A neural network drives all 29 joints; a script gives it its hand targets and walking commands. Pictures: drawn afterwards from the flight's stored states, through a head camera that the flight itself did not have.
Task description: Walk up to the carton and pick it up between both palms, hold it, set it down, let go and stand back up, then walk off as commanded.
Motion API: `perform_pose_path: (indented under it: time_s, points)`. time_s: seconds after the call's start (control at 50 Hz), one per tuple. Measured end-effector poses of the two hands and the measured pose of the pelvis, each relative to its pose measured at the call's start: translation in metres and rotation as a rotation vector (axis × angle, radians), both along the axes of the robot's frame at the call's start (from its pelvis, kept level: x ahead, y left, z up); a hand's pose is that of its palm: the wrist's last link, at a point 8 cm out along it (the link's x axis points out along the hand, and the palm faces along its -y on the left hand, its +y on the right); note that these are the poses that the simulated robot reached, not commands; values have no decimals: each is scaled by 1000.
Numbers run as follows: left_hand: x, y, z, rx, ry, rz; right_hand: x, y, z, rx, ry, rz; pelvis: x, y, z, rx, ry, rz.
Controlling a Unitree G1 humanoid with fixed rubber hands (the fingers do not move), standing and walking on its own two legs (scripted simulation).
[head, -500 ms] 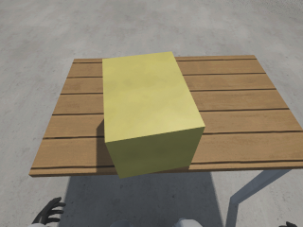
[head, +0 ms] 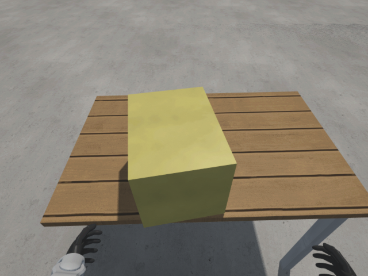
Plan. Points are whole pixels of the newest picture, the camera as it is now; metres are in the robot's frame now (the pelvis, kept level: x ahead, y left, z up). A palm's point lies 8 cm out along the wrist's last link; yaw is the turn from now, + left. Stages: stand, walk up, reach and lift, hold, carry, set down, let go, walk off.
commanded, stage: reach and lift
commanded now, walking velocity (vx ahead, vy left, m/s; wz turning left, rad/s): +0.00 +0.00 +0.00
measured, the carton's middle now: (175, 152) +0.44 +0.05 +0.00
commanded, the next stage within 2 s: none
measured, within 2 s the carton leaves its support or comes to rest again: neither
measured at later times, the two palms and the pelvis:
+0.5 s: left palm (84, 248) +0.18 +0.23 -0.01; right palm (330, 254) +0.18 -0.27 +0.00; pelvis -0.01 +0.01 +0.01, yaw +0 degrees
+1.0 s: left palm (91, 232) +0.20 +0.21 +0.02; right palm (314, 222) +0.23 -0.24 +0.03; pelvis +0.02 +0.01 +0.02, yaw +1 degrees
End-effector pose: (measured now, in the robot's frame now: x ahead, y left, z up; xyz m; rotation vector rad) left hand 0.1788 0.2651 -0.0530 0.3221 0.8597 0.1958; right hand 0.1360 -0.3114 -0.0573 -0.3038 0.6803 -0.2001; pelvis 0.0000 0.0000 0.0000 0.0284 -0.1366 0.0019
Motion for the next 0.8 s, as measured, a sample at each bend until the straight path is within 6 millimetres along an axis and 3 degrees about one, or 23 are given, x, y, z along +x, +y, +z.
perform_pose_path:
  time_s: [0.2,0.38,0.8]
  points:
    - [-1,-25,18,-42,-111,-13,20,25,21,37,-107,83,-10,-3,6,11,-13,6]
    - [3,-28,35,-51,-210,-13,34,36,43,34,-170,114,-11,2,11,10,-29,9]
    - [21,-47,60,-95,-423,26,74,55,71,136,-286,158,12,7,20,1,16,10]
